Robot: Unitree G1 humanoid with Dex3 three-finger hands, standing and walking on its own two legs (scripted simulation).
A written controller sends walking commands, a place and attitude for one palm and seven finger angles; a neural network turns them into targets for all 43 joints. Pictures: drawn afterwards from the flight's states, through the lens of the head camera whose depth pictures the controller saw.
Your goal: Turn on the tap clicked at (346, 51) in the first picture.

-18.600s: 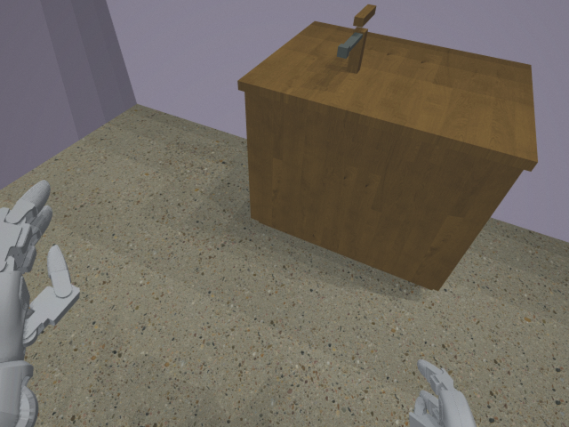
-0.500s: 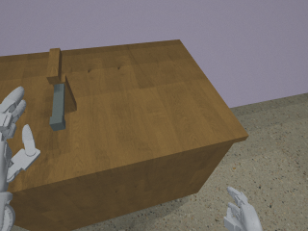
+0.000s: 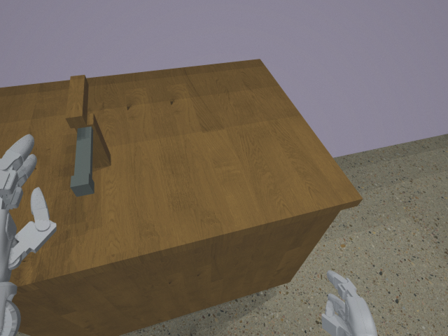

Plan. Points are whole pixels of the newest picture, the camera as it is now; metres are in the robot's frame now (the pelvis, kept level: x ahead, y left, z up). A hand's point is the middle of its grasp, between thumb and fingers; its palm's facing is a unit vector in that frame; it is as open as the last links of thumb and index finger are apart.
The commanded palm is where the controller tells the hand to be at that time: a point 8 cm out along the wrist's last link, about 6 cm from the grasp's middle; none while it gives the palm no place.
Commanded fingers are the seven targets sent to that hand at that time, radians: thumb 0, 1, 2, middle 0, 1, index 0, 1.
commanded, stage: look again from close up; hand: left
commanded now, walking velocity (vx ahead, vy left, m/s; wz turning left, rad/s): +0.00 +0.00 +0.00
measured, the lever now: (82, 184) +0.32 +0.27 +0.09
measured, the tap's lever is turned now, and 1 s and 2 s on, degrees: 0 0 0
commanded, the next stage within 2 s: turn the palm inward beside the body in 0.10 s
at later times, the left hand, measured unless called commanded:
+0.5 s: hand (75, 241) +0.21 +0.22 +0.13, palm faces +0.29 -0.89 -0.35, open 7.4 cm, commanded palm +0.16 +0.27 +0.17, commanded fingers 0.00 0.90 0.90 -0.20 -0.30 -0.20 -0.30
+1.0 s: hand (98, 231) +0.21 +0.19 +0.15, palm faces +0.43 -0.85 -0.29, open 7.4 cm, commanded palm +0.15 +0.24 +0.17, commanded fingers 0.00 0.90 0.90 -0.20 -0.30 -0.20 -0.30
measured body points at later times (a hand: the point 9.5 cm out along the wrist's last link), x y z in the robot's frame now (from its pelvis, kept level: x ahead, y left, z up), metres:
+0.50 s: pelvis -0.01 -0.01 -0.01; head -0.02 -0.02 +0.44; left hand +0.19 +0.27 +0.15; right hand +0.21 -0.22 -0.07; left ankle +0.06 +0.11 -0.74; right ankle +0.02 -0.16 -0.74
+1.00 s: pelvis +0.01 -0.07 -0.03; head +0.00 -0.11 +0.42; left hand +0.18 +0.23 +0.17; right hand +0.22 -0.29 -0.11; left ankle +0.06 +0.11 -0.74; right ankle +0.02 -0.16 -0.74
